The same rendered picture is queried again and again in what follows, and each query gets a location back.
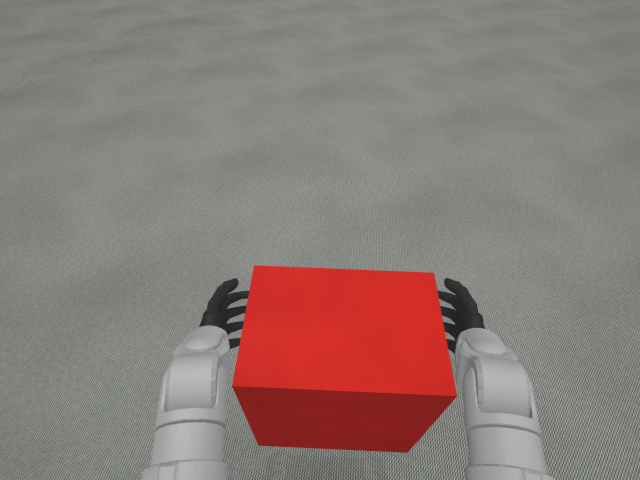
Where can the carton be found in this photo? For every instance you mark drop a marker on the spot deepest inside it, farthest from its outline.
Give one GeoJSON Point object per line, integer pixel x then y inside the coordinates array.
{"type": "Point", "coordinates": [342, 358]}

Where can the robot right hand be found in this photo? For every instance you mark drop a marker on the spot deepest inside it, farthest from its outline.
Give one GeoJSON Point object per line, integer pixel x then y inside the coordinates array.
{"type": "Point", "coordinates": [465, 315]}

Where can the left robot forearm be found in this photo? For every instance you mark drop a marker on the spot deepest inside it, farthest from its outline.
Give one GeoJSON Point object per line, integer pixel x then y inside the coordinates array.
{"type": "Point", "coordinates": [192, 410]}

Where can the right robot forearm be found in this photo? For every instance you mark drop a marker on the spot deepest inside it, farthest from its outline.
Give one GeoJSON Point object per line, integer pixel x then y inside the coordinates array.
{"type": "Point", "coordinates": [500, 412]}

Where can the robot left hand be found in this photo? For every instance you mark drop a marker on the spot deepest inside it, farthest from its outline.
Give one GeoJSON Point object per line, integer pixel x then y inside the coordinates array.
{"type": "Point", "coordinates": [217, 313]}

